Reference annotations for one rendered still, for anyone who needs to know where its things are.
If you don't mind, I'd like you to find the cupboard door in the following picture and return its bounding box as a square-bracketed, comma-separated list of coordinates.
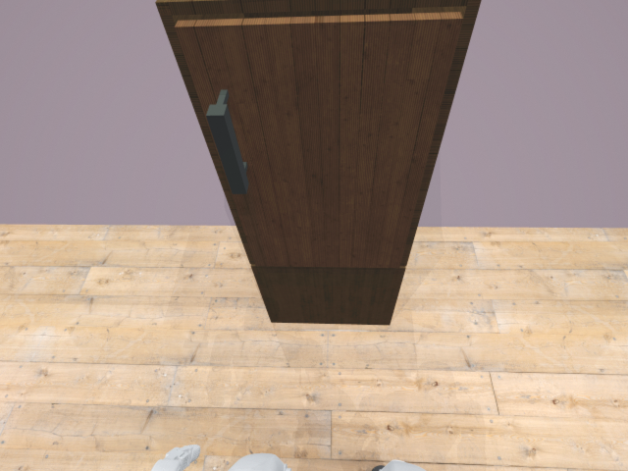
[175, 12, 463, 268]

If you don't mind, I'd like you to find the handle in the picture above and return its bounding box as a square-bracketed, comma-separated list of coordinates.
[206, 89, 249, 194]

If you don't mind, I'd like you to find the robot left hand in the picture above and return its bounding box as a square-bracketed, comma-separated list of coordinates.
[151, 445, 200, 471]

